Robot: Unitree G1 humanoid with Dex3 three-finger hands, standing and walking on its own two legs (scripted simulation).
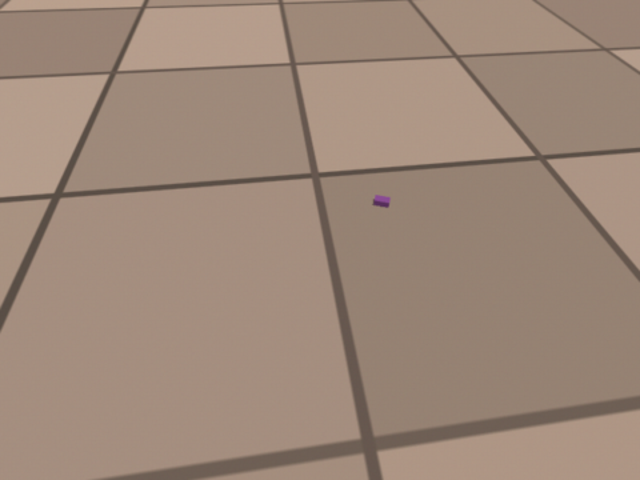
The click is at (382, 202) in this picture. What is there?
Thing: small brick
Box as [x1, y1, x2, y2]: [374, 195, 389, 207]
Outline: 375,195 374,204 388,207 389,197
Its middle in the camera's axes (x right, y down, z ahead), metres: +0.28 -0.15 +1.79
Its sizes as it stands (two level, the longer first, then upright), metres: 0.071 0.040 0.029
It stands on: the floor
